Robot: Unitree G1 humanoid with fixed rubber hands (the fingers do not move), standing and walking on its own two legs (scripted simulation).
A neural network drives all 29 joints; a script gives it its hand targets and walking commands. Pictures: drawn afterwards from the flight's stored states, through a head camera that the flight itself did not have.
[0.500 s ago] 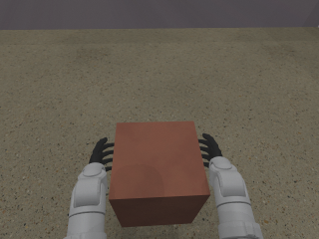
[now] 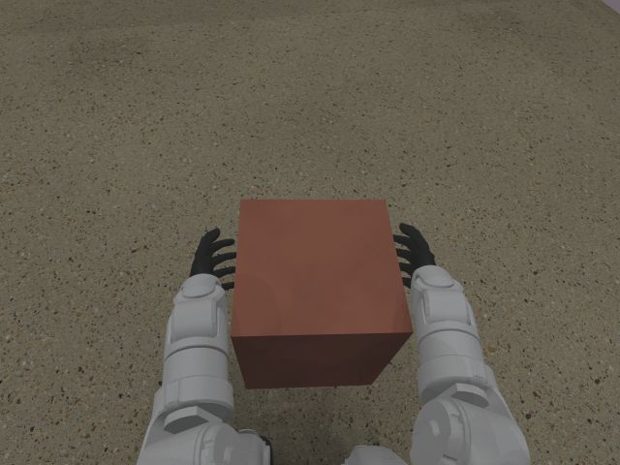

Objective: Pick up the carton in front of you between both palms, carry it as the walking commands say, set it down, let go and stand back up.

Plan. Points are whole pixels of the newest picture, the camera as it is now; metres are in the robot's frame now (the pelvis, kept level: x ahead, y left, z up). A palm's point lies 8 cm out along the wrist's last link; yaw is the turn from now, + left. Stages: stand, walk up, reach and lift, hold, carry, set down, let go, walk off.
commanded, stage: set down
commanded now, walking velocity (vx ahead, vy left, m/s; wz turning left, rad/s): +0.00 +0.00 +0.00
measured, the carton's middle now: (311, 300) +0.34 +0.00 -0.08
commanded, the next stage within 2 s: none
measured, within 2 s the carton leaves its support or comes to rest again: neither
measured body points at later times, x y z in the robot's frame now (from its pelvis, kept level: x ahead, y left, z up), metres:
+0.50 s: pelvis -0.04 -0.02 -0.13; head +0.18 +0.00 +0.26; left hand +0.38 +0.14 -0.21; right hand +0.41 -0.16 -0.20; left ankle +0.08 +0.11 -0.72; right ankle +0.01 -0.15 -0.72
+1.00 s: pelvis -0.05 -0.03 -0.26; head +0.24 -0.01 +0.09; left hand +0.42 +0.16 -0.37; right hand +0.44 -0.15 -0.37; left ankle +0.08 +0.11 -0.72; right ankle +0.01 -0.15 -0.72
